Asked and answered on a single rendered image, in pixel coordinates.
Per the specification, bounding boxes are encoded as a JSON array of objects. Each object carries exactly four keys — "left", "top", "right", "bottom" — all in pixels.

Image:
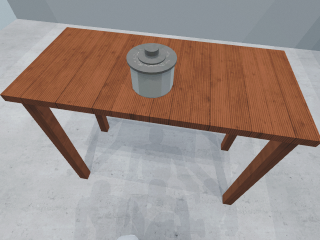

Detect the table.
[{"left": 0, "top": 27, "right": 320, "bottom": 205}]

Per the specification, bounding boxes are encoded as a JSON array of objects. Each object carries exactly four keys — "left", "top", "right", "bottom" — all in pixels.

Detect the pot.
[{"left": 130, "top": 67, "right": 175, "bottom": 98}]

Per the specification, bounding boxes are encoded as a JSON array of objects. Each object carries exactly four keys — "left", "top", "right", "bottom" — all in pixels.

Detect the knob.
[{"left": 144, "top": 44, "right": 159, "bottom": 57}]

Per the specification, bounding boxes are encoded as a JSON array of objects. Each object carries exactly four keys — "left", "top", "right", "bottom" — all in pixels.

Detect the lid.
[{"left": 126, "top": 43, "right": 177, "bottom": 75}]

